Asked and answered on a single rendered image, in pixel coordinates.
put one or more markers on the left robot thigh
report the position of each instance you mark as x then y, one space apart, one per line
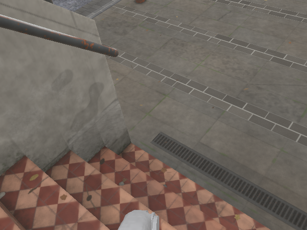
140 220

